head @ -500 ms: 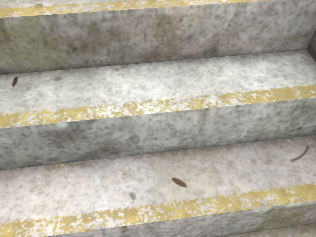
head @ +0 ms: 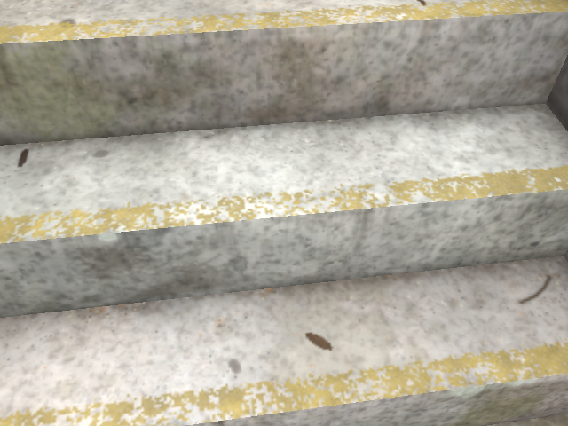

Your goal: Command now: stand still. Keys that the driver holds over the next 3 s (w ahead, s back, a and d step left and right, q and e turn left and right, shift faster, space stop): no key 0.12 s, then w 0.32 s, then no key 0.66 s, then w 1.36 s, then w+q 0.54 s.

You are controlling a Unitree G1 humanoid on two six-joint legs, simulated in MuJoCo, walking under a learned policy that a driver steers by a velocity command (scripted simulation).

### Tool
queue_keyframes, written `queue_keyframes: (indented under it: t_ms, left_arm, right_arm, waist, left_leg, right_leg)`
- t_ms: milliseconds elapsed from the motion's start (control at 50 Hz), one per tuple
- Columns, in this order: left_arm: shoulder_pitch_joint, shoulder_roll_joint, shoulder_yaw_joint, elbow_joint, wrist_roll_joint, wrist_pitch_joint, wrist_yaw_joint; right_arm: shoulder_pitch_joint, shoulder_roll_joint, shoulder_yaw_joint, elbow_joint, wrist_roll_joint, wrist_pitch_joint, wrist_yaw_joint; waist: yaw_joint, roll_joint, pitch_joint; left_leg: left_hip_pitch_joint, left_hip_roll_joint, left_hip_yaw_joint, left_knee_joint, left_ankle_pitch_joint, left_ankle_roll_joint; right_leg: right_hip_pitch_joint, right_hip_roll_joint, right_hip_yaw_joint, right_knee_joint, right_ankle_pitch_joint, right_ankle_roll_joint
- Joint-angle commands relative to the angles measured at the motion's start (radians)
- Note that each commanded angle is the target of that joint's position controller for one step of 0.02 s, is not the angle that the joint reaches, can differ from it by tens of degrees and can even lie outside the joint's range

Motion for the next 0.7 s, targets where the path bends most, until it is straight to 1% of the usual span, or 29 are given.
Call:
queue_keyframes:
  t_ms: [20,120,160,180,220,240,260,280,300,320,340,360,380,400,420,440,460,480,500,520,540,560,580,600,620,640,660,680,700]
  left_arm:
    - [0.050,0.083,0.018,-0.020,0.001,0.001,0.001]
    - [0.068,0.073,0.016,0.001,0.001,0.008,0.000]
    - [0.109,0.086,0.023,0.023,0.012,0.013,0.001]
    - [0.116,0.130,0.042,0.016,0.016,0.012,0.008]
    - [0.140,0.133,0.051,0.019,0.045,-0.001,0.022]
    - [0.181,0.120,0.052,0.031,0.055,-0.014,0.034]
    - [0.229,0.114,0.053,0.042,0.056,-0.025,0.049]
    - [0.236,0.115,0.051,0.035,0.050,-0.029,0.063]
    - [0.205,0.113,0.050,0.014,0.042,-0.025,0.073]
    - [0.125,0.116,0.048,-0.016,0.036,-0.021,0.080]
    - [-0.008,0.127,0.044,-0.059,0.036,-0.006,0.082]
    - [-0.050,0.117,0.039,-0.055,0.040,0.015,0.073]
    - [-0.017,0.089,0.035,-0.027,-0.038,-0.047,0.117]
    - [-0.093,0.065,0.022,-0.066,-0.037,-0.088,0.126]
    - [-0.046,0.036,0.019,-0.071,-0.027,-0.112,0.111]
    - [-0.061,0.071,0.031,-0.082,-0.006,-0.107,0.108]
    - [-0.145,0.031,0.025,-0.140,0.014,-0.095,0.110]
    - [-0.220,0.009,0.016,-0.213,0.018,-0.092,0.109]
    - [-0.269,-0.010,0.008,-0.261,0.017,-0.087,0.115]
    - [-0.298,-0.024,0.001,-0.313,0.020,-0.078,0.125]
    - [-0.319,-0.051,-0.016,-0.351,0.015,-0.071,0.141]
    - [-0.366,-0.058,-0.031,-0.413,0.017,-0.066,0.142]
    - [-0.414,-0.059,-0.045,-0.465,0.010,-0.063,0.137]
    - [-0.455,-0.081,-0.069,-0.517,0.020,-0.051,0.132]
    - [-0.470,-0.081,-0.079,-0.549,0.012,-0.042,0.126]
    - [-0.439,-0.134,-0.110,-0.533,-0.042,-0.030,0.123]
    - [-0.264,-0.109,-0.090,-0.439,-0.076,-0.015,0.130]
    - [0.056,-0.056,-0.050,-0.357,-0.058,0.007,0.145]
    - [0.253,0.051,-0.012,-0.265,-0.006,0.014,0.149]
  right_arm:
    - [0.045,-0.057,-0.001,-0.020,0.001,-0.006,0.007]
    - [0.064,-0.056,0.003,0.002,0.001,0.003,0.008]
    - [0.108,-0.075,-0.004,0.030,-0.009,0.012,0.003]
    - [0.126,-0.123,-0.021,0.046,-0.025,0.019,-0.010]
    - [0.126,-0.139,-0.031,0.054,-0.049,0.016,-0.034]
    - [0.111,-0.127,-0.030,0.057,-0.054,0.008,-0.049]
    - [0.092,-0.099,-0.024,0.056,-0.053,-0.003,-0.063]
    - [0.070,-0.065,-0.012,0.052,-0.049,-0.019,-0.076]
    - [0.082,-0.051,-0.010,0.059,-0.038,-0.032,-0.087]
    - [0.129,-0.063,-0.011,0.066,-0.030,-0.045,-0.097]
    - [0.173,-0.066,-0.011,0.068,-0.026,-0.049,-0.097]
    - [0.170,-0.061,-0.016,0.068,-0.022,-0.053,-0.091]
    - [0.183,-0.130,-0.040,0.020,0.065,-0.079,-0.141]
    - [0.345,-0.188,-0.052,0.066,0.049,-0.080,-0.161]
    - [0.439,-0.204,-0.055,0.102,0.052,-0.057,-0.177]
    - [0.440,-0.192,-0.061,0.121,0.042,-0.053,-0.180]
    - [0.364,-0.202,-0.071,0.113,0.022,-0.064,-0.178]
    - [0.300,-0.177,-0.070,0.103,0.010,-0.081,-0.173]
    - [0.281,-0.133,-0.060,0.112,-0.005,-0.094,-0.165]
    - [0.278,-0.117,-0.054,0.111,-0.010,-0.111,-0.157]
    - [0.275,-0.099,-0.048,0.123,-0.008,-0.121,-0.139]
    - [0.252,-0.091,-0.042,0.120,0.006,-0.124,-0.131]
    - [0.238,-0.080,-0.034,0.123,0.016,-0.121,-0.132]
    - [0.240,-0.072,-0.029,0.144,0.041,-0.108,-0.136]
    - [0.255,-0.071,-0.018,0.149,0.051,-0.095,-0.152]
    - [0.218,-0.117,-0.031,0.120,0.067,-0.080,-0.163]
    - [0.315,-0.153,-0.039,0.104,0.089,-0.089,-0.164]
    - [0.280,-0.294,-0.074,0.100,0.090,-0.119,-0.139]
    - [0.216,-0.315,-0.092,0.075,0.112,-0.150,-0.098]
  waist:
    - [0.003,0.029,0.018]
    - [0.002,0.025,0.030]
    - [0.005,0.020,0.060]
    - [0.008,0.029,0.091]
    - [0.024,0.006,0.145]
    - [0.045,-0.018,0.136]
    - [0.068,-0.061,0.110]
    - [0.079,-0.095,0.094]
    - [0.075,-0.097,0.105]
    - [0.036,-0.082,0.089]
    - [-0.029,-0.049,0.083]
    - [-0.054,-0.037,0.079]
    - [-0.131,-0.023,0.178]
    - [-0.183,0.144,0.081]
    - [-0.170,0.311,-0.019]
    - [-0.163,0.235,-0.007]
    - [-0.119,0.158,0.032]
    - [-0.079,0.075,0.112]
    - [-0.063,0.045,0.162]
    - [-0.052,0.040,0.190]
    - [-0.043,0.048,0.190]
    - [-0.020,0.020,0.192]
    - [-0.011,0.010,0.209]
    - [0.008,0.014,0.225]
    - [0.000,0.012,0.198]
    - [0.016,0.021,0.101]
    - [0.025,0.045,-0.129]
    - [0.195,0.179,-0.332]
    - [0.281,0.125,-0.457]
  left_leg:
    - [0.090,0.007,-0.010,-0.052,0.184,0.044]
    - [0.098,0.006,-0.009,-0.066,0.190,0.044]
    - [0.082,0.004,-0.004,-0.087,-0.023,0.054]
    - [0.044,0.007,0.000,-0.072,-0.180,0.073]
    - [-0.068,0.030,-0.038,-0.045,-0.339,0.112]
    - [-0.144,0.028,-0.040,0.007,-0.327,0.119]
    - [-0.222,0.018,-0.028,0.085,-0.241,0.112]
    - [-0.274,0.014,-0.018,0.154,-0.136,0.105]
    - [-0.288,0.027,-0.026,0.254,-0.055,0.112]
    - [-0.207,0.036,-0.039,0.299,-0.026,0.123]
    - [-0.004,0.036,-0.030,0.157,-0.022,0.141]
    - [0.134,-0.001,0.006,-0.003,-0.012,0.137]
    - [0.179,0.024,-0.076,-0.092,-0.023,0.160]
    - [0.356,0.149,-0.262,-0.186,0.231,0.206]
    - [0.559,0.295,-0.462,-0.240,0.515,0.327]
    - [0.502,0.362,-0.560,-0.226,0.390,0.420]
    - [0.454,0.347,-0.486,-0.238,0.332,0.415]
    - [0.392,0.321,-0.375,-0.259,0.321,0.368]
    - [0.340,0.303,-0.294,-0.247,0.445,0.325]
    - [0.302,0.298,-0.245,-0.240,0.567,0.289]
    - [0.259,0.301,-0.209,-0.248,0.586,0.253]
    - [0.191,0.276,-0.146,-0.301,0.491,0.206]
    - [0.114,0.241,-0.094,-0.370,0.457,0.186]
    - [-0.006,0.168,-0.033,-0.427,0.550,0.163]
    - [-0.033,0.146,-0.007,-0.480,0.737,0.179]
    - [-0.162,0.113,0.046,-0.492,1.021,0.195]
    - [-0.154,0.132,-0.007,-0.373,1.434,0.232]
    - [0.004,0.199,-0.007,-0.123,1.881,0.187]
    - [-0.016,0.179,-0.036,0.170,1.729,0.118]
  right_leg:
    - [-0.076,-0.062,0.035,-0.089,0.193,-0.049]
    - [-0.067,-0.060,0.034,-0.102,0.203,-0.047]
    - [-0.074,-0.062,0.041,-0.135,-0.006,-0.069]
    - [-0.091,-0.075,0.062,-0.144,-0.227,-0.104]
    - [-0.113,-0.132,0.157,-0.153,-0.447,-0.184]
    - [-0.056,-0.179,0.230,-0.160,-0.475,-0.230]
    - [0.034,-0.242,0.332,-0.186,-0.476,-0.277]
    - [0.087,-0.304,0.426,-0.210,-0.433,-0.318]
    - [0.058,-0.360,0.473,-0.228,-0.343,-0.339]
    - [-0.030,-0.386,0.459,-0.232,-0.276,-0.333]
    - [-0.179,-0.349,0.352,-0.237,-0.172,-0.298]
    - [-0.231,-0.275,0.254,-0.195,-0.071,-0.287]
    - [-0.285,-0.119,0.069,0.135,0.265,-0.176]
    - [-0.445,-0.093,-0.027,0.442,0.316,-0.120]
    - [-0.658,-0.027,-0.161,0.733,-0.171,-0.050]
    - [-0.781,-0.072,-0.175,1.115,-0.276,-0.014]
    - [-0.905,-0.125,-0.116,1.466,-0.290,-0.006]
    - [-0.996,-0.147,-0.093,1.546,-0.300,-0.015]
    - [-1.070,-0.145,-0.097,1.667,-0.346,-0.033]
    - [-1.139,-0.144,-0.089,1.760,-0.395,-0.053]
    - [-1.193,-0.132,-0.089,1.875,-0.435,-0.082]
    - [-1.174,-0.159,-0.106,1.768,-0.433,-0.104]
    - [-1.125,-0.170,-0.159,1.645,-0.416,-0.105]
    - [-1.000,-0.203,-0.207,1.419,-0.390,-0.111]
    - [-0.901,-0.190,-0.258,1.300,-0.344,-0.101]
    - [-0.506,-0.130,-0.314,0.902,-0.424,-0.109]
    - [-0.141,-0.007,-0.399,0.938,-0.281,-0.088]
    - [0.031,-0.003,-0.297,0.891,-0.157,-0.110]
    - [0.164,-0.083,-0.039,0.768,-0.100,-0.174]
